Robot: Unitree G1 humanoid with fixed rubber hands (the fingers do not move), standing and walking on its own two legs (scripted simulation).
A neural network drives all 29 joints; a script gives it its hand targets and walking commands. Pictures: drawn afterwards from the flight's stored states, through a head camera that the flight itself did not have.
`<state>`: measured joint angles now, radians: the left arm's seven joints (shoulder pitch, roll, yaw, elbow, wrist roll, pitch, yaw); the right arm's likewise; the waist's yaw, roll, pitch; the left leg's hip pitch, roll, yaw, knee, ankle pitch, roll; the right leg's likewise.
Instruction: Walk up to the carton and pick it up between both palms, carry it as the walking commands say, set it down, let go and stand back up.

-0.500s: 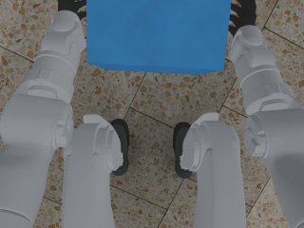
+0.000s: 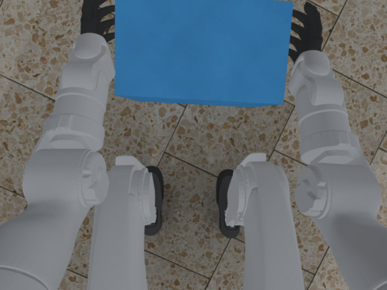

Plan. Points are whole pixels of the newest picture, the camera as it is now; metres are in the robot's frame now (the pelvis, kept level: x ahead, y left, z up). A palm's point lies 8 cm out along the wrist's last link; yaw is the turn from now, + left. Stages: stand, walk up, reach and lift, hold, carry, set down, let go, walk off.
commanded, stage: reach and lift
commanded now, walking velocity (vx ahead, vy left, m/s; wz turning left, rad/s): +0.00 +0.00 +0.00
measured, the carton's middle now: (199, 62) +0.52 -0.02 -0.19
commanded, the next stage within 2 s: none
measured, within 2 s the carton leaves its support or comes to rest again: neither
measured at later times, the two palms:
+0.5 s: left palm (71, 25) +0.51 +0.17 -0.02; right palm (335, 45) +0.49 -0.20 -0.02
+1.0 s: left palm (30, 6) +0.50 +0.17 +0.06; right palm (374, 31) +0.48 -0.19 +0.06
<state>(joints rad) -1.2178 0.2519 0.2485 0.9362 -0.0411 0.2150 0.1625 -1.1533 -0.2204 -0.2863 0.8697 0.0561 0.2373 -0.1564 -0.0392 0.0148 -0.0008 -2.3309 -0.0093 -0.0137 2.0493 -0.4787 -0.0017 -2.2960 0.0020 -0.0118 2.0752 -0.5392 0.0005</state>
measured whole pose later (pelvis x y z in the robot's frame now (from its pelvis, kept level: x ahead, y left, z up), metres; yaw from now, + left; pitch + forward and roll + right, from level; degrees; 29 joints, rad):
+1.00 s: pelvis +0.01 +0.00 +0.11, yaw +0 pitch +45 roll -1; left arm -0.99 0.10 0.41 0.76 0.16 0.35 0.11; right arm -0.94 -0.08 -0.44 0.70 -0.13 0.37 -0.11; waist -0.02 0.00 -0.26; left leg -2.04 -0.01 -0.01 1.69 -0.44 0.00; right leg -2.01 0.02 0.00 1.71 -0.49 0.00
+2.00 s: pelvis +0.05 +0.00 +0.24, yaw +0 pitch +37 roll -1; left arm -0.71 -0.01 0.41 0.67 0.20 0.34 0.08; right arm -0.65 0.01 -0.44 0.63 -0.17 0.36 -0.07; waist -0.01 0.00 -0.31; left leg -1.49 -0.01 -0.02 1.26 -0.40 0.00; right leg -1.47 0.02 0.01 1.26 -0.43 0.01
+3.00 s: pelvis +0.09 +0.01 +0.36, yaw +0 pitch +16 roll +0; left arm -0.44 -0.09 0.42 0.47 0.31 0.43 -0.08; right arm -0.37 0.10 -0.44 0.41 -0.30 0.47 0.07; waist -0.03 0.01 -0.14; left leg -0.67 -0.02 -0.02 0.61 -0.22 0.02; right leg -0.64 0.01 0.02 0.61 -0.24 0.01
